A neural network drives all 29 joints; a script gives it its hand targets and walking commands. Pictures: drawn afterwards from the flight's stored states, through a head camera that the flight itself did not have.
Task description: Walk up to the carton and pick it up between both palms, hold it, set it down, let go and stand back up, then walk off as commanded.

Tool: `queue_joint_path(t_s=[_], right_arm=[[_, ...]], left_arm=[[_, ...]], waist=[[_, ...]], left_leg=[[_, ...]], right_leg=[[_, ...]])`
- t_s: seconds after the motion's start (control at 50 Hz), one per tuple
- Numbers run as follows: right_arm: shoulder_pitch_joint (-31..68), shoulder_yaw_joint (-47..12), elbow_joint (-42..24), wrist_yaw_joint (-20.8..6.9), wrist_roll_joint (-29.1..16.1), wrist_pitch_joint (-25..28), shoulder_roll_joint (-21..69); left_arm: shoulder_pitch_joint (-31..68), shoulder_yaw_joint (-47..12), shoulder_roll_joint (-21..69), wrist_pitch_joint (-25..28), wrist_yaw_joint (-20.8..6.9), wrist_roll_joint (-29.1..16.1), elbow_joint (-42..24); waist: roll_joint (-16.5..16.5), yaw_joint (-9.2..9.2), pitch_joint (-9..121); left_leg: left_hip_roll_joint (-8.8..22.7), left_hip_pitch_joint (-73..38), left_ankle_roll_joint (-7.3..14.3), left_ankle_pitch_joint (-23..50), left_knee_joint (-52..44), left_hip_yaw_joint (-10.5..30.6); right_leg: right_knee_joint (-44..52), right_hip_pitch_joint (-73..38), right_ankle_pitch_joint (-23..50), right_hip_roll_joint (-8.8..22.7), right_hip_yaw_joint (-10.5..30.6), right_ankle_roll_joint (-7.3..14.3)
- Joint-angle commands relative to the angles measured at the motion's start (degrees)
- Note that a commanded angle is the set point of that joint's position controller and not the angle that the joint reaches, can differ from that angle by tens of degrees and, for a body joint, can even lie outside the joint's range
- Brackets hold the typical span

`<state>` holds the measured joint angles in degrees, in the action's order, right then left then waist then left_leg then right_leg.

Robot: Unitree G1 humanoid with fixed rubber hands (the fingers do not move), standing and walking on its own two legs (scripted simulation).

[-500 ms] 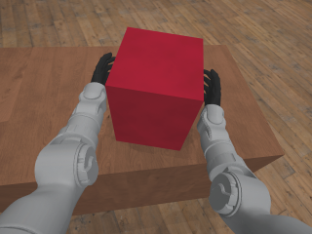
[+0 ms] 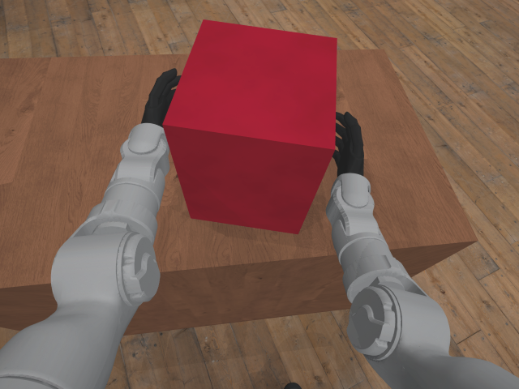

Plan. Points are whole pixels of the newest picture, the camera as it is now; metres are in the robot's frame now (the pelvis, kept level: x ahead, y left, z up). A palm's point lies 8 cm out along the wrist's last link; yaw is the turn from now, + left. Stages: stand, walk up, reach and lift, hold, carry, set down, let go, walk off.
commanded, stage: set down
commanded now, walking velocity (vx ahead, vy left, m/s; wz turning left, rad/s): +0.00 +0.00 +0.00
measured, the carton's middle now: (255, 138) +0.48 -0.01 +0.05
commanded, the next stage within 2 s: none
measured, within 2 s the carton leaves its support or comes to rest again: neither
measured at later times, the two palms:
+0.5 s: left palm (146, 145) +0.45 +0.15 +0.08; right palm (352, 177) +0.38 -0.14 +0.08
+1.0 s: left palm (126, 208) +0.34 +0.16 +0.09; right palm (392, 235) +0.29 -0.17 +0.09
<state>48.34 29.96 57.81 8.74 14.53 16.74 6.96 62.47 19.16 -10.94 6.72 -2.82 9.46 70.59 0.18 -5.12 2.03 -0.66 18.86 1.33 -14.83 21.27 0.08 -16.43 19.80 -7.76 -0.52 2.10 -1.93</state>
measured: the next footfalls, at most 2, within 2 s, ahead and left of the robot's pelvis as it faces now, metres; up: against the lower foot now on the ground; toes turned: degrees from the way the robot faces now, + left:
none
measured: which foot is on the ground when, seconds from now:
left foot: down 0.00-1.00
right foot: down 0.00-1.00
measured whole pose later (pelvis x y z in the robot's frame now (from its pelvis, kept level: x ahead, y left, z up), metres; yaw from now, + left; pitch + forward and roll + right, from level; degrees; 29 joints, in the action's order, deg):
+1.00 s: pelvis -0.11 -0.01 -0.01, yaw +0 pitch +8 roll -1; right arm 46.8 12.0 54.5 16.1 1.2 -3.4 3.5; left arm 56.3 -2.8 -20.4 0.6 -1.0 -12.5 76.3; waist 0.2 -7.5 6.4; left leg -0.8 27.0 1.9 -12.4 31.4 -1.1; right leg -25.6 27.5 -5.9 -0.3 1.9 -1.8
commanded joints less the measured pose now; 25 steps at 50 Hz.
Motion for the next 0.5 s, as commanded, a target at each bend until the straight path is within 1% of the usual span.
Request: queue_joint_path(t_s=[0.0,0.02,0.04,0.06,0.08,0.1,0.12,0.14,0.16,0.18,0.2,0.22,0.24,0.26,0.28,0.3,0.32,0.34,0.36,0.38,0.4,0.42,0.44,0.46,0.48], right_arm=[[28.5,-8.3,0.1,-2.8,6.7,0.0,2.2],[25.9,-10.0,-1.0,-1.0,5.1,0.7,-3.1],[27.3,-10.4,-2.5,-0.1,4.4,-0.1,-0.4],[20.4,-14.8,-8.4,2.0,-0.5,0.0,-8.1],[18.9,-16.5,-10.9,3.4,-1.8,0.3,-7.0],[18.4,-18.6,-12.6,4.5,-3.8,0.6,-6.7],[22.1,-17.7,-11.9,5.0,-5.2,-0.2,-7.6],[23.0,-18.5,-7.6,5.3,-6.5,-0.5,-7.6],[23.2,-19.4,-7.9,5.8,-6.9,-0.7,-7.2],[24.8,-18.9,-5.2,5.6,-7.6,-2.0,-5.7],[28.3,-18.4,-3.7,5.4,-8.6,-3.4,-7.2],[25.1,-18.1,-3.5,5.5,-10.5,-3.8,-9.9],[26.3,-19.4,-3.9,5.3,-13.2,-3.8,-10.7],[23.1,-20.9,-5.0,5.2,-13.4,-3.1,-12.3],[24.7,-19.6,-4.0,5.4,-15.0,-2.8,-15.2],[27.4,-18.3,-4.6,5.2,-14.1,-2.2,-15.7],[28.5,-17.3,-5.1,5.3,-14.6,-1.8,-16.2],[26.2,-19.3,-8.0,5.6,-16.2,-1.9,-16.9],[23.2,-21.2,-11.3,6.2,-16.4,-2.6,-15.8],[22.2,-21.3,-14.1,6.4,-14.9,-3.5,-15.1],[20.0,-20.9,-16.3,6.7,-15.2,-3.4,-15.3],[21.4,-20.6,-11.5,6.8,-15.3,-4.2,-14.8],[24.5,-22.9,-9.2,6.4,-17.9,-5.8,-16.0],[22.9,-21.7,-2.8,5.6,-17.2,-5.6,-18.1],[19.8,-20.6,-1.9,5.7,-17.0,-3.9,-17.2]], left_arm=[[27.6,-8.2,7.2,1.1,-1.1,-1.1,-1.5],[25.3,-8.1,0.9,1.0,0.0,-3.4,0.0],[28.3,-7.6,0.6,1.1,-0.5,-3.2,1.7],[23.1,-7.3,-9.1,2.1,0.5,-6.2,-0.8],[23.4,-5.9,-12.0,2.1,1.3,-7.0,-2.4],[23.3,-8.4,-12.5,2.3,2.5,-8.5,-5.5],[26.1,-10.0,-11.7,1.4,3.0,-10.0,-6.6],[28.2,-10.2,-11.6,0.6,3.3,-10.2,-8.0],[26.8,-11.1,-9.7,-1.0,3.4,-10.6,-7.3],[29.3,-11.1,-7.6,-1.2,3.2,-10.4,-7.1],[32.6,-10.2,-10.1,-1.8,3.5,-9.5,-4.5],[29.2,-11.0,-11.5,-2.3,3.6,-10.1,-6.2],[30.9,-12.1,-11.6,-2.0,3.9,-10.8,-9.4],[27.1,-12.9,-10.7,-2.6,4.2,-12.1,-10.8],[28.7,-11.9,-13.6,-3.4,4.7,-12.6,-8.5],[30.3,-13.9,-11.9,-3.7,5.4,-14.5,-8.0],[31.0,-14.5,-11.5,-4.4,5.7,-14.3,-6.5],[28.1,-14.6,-11.7,-4.4,5.8,-14.9,-7.3],[25.6,-14.0,-12.9,-4.6,5.5,-15.4,-7.5],[23.7,-14.9,-12.9,-4.8,5.4,-15.6,-8.1],[22.5,-13.9,-15.3,-5.3,5.5,-14.0,-8.9],[24.6,-15.3,-14.1,-5.8,5.4,-13.0,-9.5],[26.0,-15.6,-14.8,-6.4,4.8,-13.8,-9.4],[25.3,-15.9,-13.5,-6.8,4.6,-14.6,-10.3],[22.5,-13.8,-12.1,-8.4,5.4,-15.7,-14.2]], waist=[[-8.5,-0.61,45.9],[-5.8,-0.68,48.2],[-3.6,-0.41,46.4],[-0.8,-0.28,52.9],[2.0,-0.71,54.8],[1.6,-2.4,54.9],[0.1,-3.09,53.9],[-1.9,-3.75,52.0],[-1.7,-4.1,50.4],[-2.1,-4.03,49.0],[-3.4,-3.12,48.0],[-5.8,-3.65,49.2],[-7.7,-3.49,53.3],[-9.4,-3.57,51.7],[-9.7,-1.1,52.8],[-10.6,-1.14,53.2],[-10.1,-2.39,52.5],[-9.2,-1.39,52.2],[-5.0,-2.41,52.9],[-4.1,-4.8,50.0],[-4.1,-4.87,49.1],[-6.8,-5.96,49.5],[-9.2,-3.44,49.5],[-14.8,-2.84,48.2],[-17.6,0.82,48.9]], left_leg=[[4.1,-19.5,-7.0,61.9,10.2,-2.4],[3.1,-13.1,-6.5,58.4,10.2,-3.2],[1.4,0.9,-5.7,45.5,6.9,-4.6],[-0.8,13.1,-2.4,34.4,2.2,-5.1],[-0.9,30.6,0.3,19.7,-6.0,-5.7],[0.6,31.7,1.0,20.2,-8.2,-3.8],[1.1,27.9,0.0,25.2,-6.1,-3.3],[2.8,18.7,-0.1,37.2,-3.3,-1.6],[2.8,15.0,-0.5,40.6,-0.6,-1.8],[2.6,12.1,-1.5,39.9,-0.5,-2.3],[2.9,11.2,-2.1,38.9,0.7,-2.6],[3.1,4.3,-4.0,41.2,3.6,-2.9],[3.7,-1.3,-5.4,47.2,5.9,-2.9],[5.4,-10.7,-6.8,56.9,9.1,-1.8],[6.1,-15.5,-7.7,61.5,13.0,-2.0],[7.0,-18.4,-8.0,64.9,14.6,-1.7],[6.9,-16.3,-8.2,64.5,15.4,-2.4],[4.7,-8.2,-8.5,58.1,14.8,-4.3],[2.9,3.2,-6.4,48.3,11.4,-4.4],[1.8,15.5,-3.8,40.0,5.7,-4.0],[1.8,25.3,-2.0,34.4,1.4,-3.3],[3.2,19.3,-2.2,38.4,1.5,-2.0],[4.0,-2.9,-5.2,50.8,7.9,-0.5],[7.6,-29.1,-8.4,70.3,14.7,2.0],[10.7,-37.4,-10.0,82.8,17.7,1.2]], right_leg=[[-5.6,-6.4,37.7,-0.9,-7.0,1.2],[-8.0,-12.4,45.3,0.0,-5.3,0.9],[-9.6,-24.5,51.5,2.4,-3.2,0.9],[-16.2,-40.9,68.0,3.9,-0.2,-1.0],[-18.5,-56.0,76.9,7.5,3.2,-1.7],[-20.2,-56.6,76.2,7.1,3.3,-2.8],[-20.2,-52.1,73.9,5.8,2.4,-3.1],[-20.0,-42.7,67.6,4.3,1.2,-3.3],[-19.8,-37.8,64.8,3.9,0.4,-3.2],[-17.1,-33.8,60.0,3.4,0.1,-2.9],[-17.6,-32.4,54.8,2.6,-0.7,-2.5],[-16.8,-27.5,51.2,1.7,-1.4,-2.4],[-15.2,-24.8,44.8,0.3,-2.3,-1.6],[-13.8,-16.6,39.9,-0.8,-3.5,-1.1],[-10.3,-9.2,34.9,-1.4,-3.6,0.4],[-7.9,-1.4,31.3,-1.1,-4.0,2.2],[-6.0,0.3,28.3,-1.5,-4.2,3.7],[-7.0,-10.2,38.5,-0.7,-2.4,4.6],[-11.5,-22.8,48.2,0.5,-0.9,2.5],[-16.8,-32.3,55.4,1.6,0.3,0.9],[-19.0,-39.6,57.5,2.7,1.3,-0.1],[-18.3,-33.6,50.8,1.9,0.3,-1.0],[-16.4,-18.4,41.5,-0.7,-2.9,-1.7],[-11.8,6.8,23.9,-3.0,-6.5,-1.2],[-1.3,18.8,16.2,-2.7,-4.8,4.8]])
